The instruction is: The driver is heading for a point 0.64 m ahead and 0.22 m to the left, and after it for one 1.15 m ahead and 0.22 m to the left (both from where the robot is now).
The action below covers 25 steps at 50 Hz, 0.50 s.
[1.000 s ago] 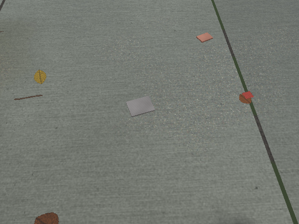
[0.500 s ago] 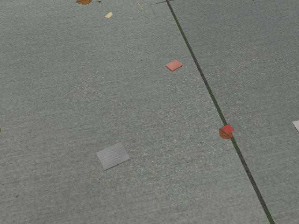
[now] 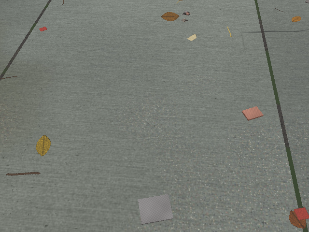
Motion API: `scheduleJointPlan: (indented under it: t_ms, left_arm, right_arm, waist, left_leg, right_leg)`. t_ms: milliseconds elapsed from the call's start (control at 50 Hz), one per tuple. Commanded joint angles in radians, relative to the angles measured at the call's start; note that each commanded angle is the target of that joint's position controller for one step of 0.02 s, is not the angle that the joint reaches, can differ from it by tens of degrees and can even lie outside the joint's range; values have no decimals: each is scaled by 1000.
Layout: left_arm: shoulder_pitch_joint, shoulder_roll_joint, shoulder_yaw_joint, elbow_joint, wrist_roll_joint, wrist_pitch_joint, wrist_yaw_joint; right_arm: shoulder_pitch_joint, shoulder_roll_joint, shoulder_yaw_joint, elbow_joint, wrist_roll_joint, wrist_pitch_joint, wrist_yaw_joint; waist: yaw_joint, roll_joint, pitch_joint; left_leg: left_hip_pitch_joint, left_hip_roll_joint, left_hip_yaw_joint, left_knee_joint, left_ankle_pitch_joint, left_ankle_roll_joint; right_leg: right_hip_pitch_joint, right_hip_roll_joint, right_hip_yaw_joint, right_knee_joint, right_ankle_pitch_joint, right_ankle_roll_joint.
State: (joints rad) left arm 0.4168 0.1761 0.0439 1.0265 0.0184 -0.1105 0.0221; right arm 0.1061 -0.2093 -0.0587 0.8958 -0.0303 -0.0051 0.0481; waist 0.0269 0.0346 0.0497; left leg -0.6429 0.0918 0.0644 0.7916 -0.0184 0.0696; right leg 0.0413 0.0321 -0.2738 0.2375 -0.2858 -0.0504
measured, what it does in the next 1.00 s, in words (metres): walks ahead, turning left: left foot, then right foot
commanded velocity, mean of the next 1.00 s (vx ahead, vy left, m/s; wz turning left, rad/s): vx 0.47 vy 0.00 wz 0.56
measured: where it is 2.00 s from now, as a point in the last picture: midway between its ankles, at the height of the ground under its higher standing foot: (131, 211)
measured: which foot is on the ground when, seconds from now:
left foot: up 0.00-0.14, down 0.16-0.72, up 0.74-1.00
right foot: down 0.00-0.16, up 0.18-0.68, down 0.70-1.00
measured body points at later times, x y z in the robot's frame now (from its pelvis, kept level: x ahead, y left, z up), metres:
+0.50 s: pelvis +0.26 +0.06 +0.00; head +0.29 +0.08 +0.45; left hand +0.37 +0.34 -0.11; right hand +0.33 -0.22 -0.12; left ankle +0.19 +0.08 -0.74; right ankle +0.45 -0.08 -0.67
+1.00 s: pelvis +0.52 +0.10 +0.01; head +0.56 +0.12 +0.45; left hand +0.40 +0.36 -0.12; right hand +0.79 -0.03 -0.11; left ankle +0.52 +0.26 -0.68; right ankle +0.56 +0.01 -0.74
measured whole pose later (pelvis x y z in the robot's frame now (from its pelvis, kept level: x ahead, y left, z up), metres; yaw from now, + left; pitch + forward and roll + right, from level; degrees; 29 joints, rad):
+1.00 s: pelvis +0.52 +0.10 +0.01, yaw +35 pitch +1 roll -1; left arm 0.31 0.25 0.04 0.83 0.02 -0.08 0.00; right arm 0.15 -0.30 -0.06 0.75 -0.03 0.00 0.04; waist 0.03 0.04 0.07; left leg -0.61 0.01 -0.03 0.93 -0.22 0.03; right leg -0.14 -0.01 -0.14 0.33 -0.20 -0.03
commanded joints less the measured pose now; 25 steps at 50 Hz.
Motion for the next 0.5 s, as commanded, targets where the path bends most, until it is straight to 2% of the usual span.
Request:
scheduleJointPlan:
  t_ms: [20, 80, 100, 120, 140, 160, 180, 200, 220, 240, 260, 280, 320, 380, 500]
  left_arm:
    - [44, 138, 24, -30, 2, -4, 12]
    - [37, 169, 32, -30, 7, 14, 21]
    - [29, 185, 38, -33, 9, 22, 23]
    - [23, 202, 43, -39, 9, 33, 21]
    - [12, 212, 46, -49, 6, 42, 15]
    - [-2, 193, 41, -80, 1, 43, 8]
    - [-3, 95, 28, -165, -11, 32, -14]
    - [-132, 173, 37, -201, -3, 16, -21]
    - [-179, 153, 30, -219, -15, 2, -26]
    - [-153, 153, 30, -204, -16, -5, -22]
    - [-150, 150, 31, -203, 1, 7, -19]
    - [-119, 141, 29, -194, 21, 28, -20]
    - [-117, 129, 27, -204, 33, 62, -28]
    - [-223, 126, 24, -251, 30, 80, -34]
    - [-439, 139, 14, -335, 22, 80, -42]
  right_arm:
    - [-114, -18, 9, -95, -4, -12, 8]
    - [-78, -43, -2, -98, -7, -11, 5]
    - [-25, -57, -9, -86, -9, -10, 0]
    - [57, -75, -20, -64, -9, -14, -4]
    - [181, -103, -37, -27, -13, -23, -11]
    - [310, -189, -67, 2, -26, -29, -25]
    - [257, -294, -91, -28, -9, -19, -31]
    - [287, -289, -88, -34, 8, -2, -37]
    - [231, -243, -75, -26, 13, -3, -48]
    - [188, -186, -61, -25, 18, -11, -49]
    - [152, -158, -51, -28, 22, -22, -53]
    - [130, -141, -43, -36, 26, -33, -56]
    - [157, -152, -41, -31, 34, -56, -53]
    - [222, -187, -48, -26, 33, -63, -48]
    - [348, -192, -46, -22, 28, -55, -50]
  waist:
    - [5, -97, 65]
    - [-29, -126, 24]
    - [-53, -139, -7]
    - [-85, -141, -56]
    - [-140, -114, -124]
    - [-199, -21, -212]
    - [-115, 233, -274]
    - [-160, 40, -260]
    - [-124, -4, -137]
    - [-71, -77, -55]
    - [-34, -90, -32]
    - [-7, -78, -39]
    - [8, -57, -50]
    - [-19, -24, -25]
    - [-102, 19, -9]
  left_leg:
    - [12, -27, 63, -105, -13, 27]
    - [113, -97, 110, -145, -145, 83]
    - [173, -131, 123, -151, -203, 106]
    - [261, -165, 125, -178, -244, 130]
    - [432, -191, 106, -261, -222, 158]
    - [664, -51, -108, -330, -307, 214]
    - [951, 236, -695, -446, -296, 378]
    - [921, 250, -750, -535, -258, 384]
    - [816, 237, -606, -540, -201, 348]
    - [672, 191, -508, -556, -66, 297]
    - [590, 132, -427, -559, 35, 259]
    - [540, 92, -368, -565, 103, 243]
    - [505, 54, -325, -567, 196, 238]
    - [494, 23, -313, -588, 188, 215]
    - [627, 11, -361, -558, 208, 166]
  right_leg:
    - [-5, -296, 58, -57, 573, -68]
    - [74, -311, 9, 91, 934, -61]
    - [89, -315, -1, 187, 1048, -61]
    - [86, -317, -3, 330, 1079, -63]
    - [14, -308, -13, 538, 975, -47]
    - [-198, -274, -15, 842, 649, -13]
    - [-675, -24, 64, 1234, -244, 58]
    - [-798, -36, 275, 1266, -196, 49]
    - [-833, -96, 299, 1208, -98, 39]
    - [-768, -134, 298, 1090, -41, 38]
    - [-703, -156, 306, 1013, -32, 46]
    - [-640, -161, 306, 973, -24, 59]
    - [-612, -156, 293, 912, -20, 82]
    - [-676, -153, 272, 792, 79, 107]
    - [-777, -114, 278, 560, 244, 108]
